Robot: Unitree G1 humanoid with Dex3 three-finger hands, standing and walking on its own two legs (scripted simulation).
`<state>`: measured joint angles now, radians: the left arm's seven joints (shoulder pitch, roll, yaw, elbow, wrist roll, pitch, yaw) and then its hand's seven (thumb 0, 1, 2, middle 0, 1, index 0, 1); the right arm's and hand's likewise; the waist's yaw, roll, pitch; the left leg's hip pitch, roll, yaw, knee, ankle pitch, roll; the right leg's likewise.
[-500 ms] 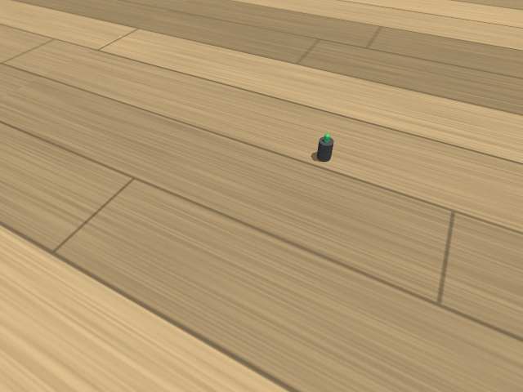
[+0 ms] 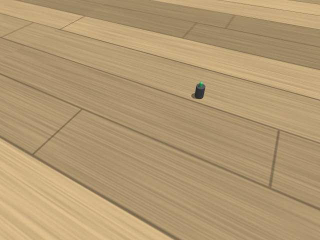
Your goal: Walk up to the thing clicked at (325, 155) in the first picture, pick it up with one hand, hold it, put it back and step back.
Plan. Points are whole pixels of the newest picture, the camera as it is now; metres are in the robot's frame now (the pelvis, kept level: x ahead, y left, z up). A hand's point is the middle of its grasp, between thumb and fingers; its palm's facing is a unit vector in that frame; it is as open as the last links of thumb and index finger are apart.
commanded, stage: stand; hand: left
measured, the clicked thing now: (200, 89) +1.45 -0.32 -0.70
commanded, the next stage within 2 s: walk up in 0.62 s
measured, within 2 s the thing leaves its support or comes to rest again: neither
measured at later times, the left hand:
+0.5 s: hand out of the picture +0.07 +0.25 -0.15, palm faces -0.01 -0.94 -0.34, open 7.4 cm
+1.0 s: hand (95, 235) +0.18 +0.20 -0.15, palm faces -0.12 -0.89 -0.44, open 7.4 cm
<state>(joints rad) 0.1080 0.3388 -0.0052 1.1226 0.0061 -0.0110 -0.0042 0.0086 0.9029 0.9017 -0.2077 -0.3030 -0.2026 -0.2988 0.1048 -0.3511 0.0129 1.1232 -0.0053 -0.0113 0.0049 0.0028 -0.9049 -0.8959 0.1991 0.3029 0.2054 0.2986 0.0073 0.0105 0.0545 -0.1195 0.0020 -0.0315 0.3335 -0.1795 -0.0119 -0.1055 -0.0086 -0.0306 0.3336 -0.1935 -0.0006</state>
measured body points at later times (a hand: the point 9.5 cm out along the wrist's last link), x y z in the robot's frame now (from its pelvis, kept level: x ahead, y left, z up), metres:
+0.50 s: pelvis +0.00 +0.00 +0.00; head +0.01 -0.01 +0.45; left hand +0.08 +0.30 -0.13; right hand +0.08 -0.30 -0.14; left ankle +0.00 +0.13 -0.75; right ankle -0.01 -0.12 -0.75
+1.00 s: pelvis +0.08 -0.09 -0.03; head +0.07 -0.11 +0.41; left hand +0.18 +0.25 -0.12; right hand +0.08 -0.45 -0.16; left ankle +0.01 +0.09 -0.71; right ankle +0.11 -0.22 -0.75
